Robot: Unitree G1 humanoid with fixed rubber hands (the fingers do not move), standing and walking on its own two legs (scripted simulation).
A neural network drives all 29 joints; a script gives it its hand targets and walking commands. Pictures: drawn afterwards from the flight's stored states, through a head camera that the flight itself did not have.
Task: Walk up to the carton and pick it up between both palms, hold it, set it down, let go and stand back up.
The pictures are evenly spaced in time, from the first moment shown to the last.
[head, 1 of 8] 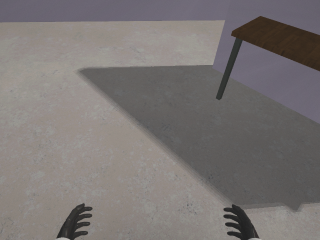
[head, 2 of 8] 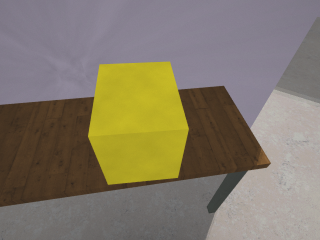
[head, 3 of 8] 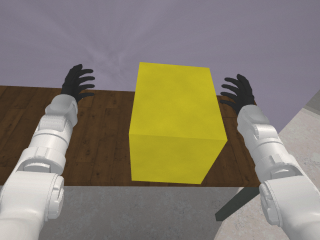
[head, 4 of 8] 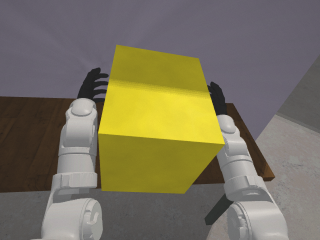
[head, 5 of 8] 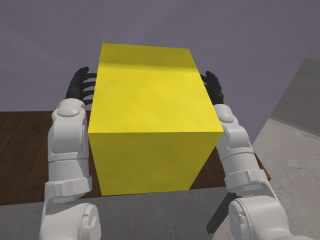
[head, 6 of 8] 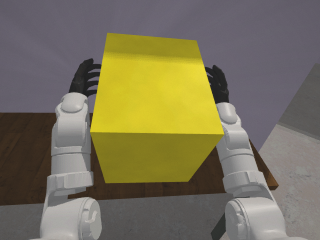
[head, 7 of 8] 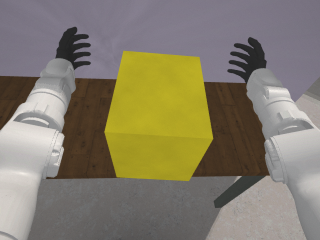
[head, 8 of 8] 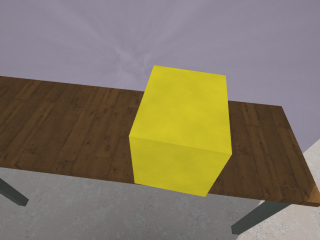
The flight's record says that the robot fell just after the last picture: no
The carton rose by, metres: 0.18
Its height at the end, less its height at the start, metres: +0.00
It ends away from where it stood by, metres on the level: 0.04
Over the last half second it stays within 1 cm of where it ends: yes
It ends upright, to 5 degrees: yes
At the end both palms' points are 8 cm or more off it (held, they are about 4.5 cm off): yes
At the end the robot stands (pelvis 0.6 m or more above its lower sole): yes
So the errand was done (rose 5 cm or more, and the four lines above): yes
